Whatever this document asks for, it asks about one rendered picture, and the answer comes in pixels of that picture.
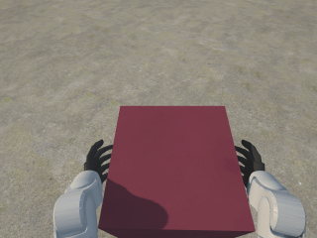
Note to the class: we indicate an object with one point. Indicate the left robot hand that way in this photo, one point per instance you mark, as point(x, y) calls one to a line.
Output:
point(94, 162)

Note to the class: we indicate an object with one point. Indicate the left robot forearm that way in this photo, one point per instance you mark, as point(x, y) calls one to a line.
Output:
point(74, 213)

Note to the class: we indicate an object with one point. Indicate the right robot hand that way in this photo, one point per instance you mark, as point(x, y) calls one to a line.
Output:
point(252, 162)

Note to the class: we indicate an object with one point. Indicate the right robot forearm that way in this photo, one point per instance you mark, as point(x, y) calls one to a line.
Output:
point(280, 214)

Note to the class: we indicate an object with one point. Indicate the carton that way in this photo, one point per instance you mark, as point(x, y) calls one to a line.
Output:
point(174, 173)

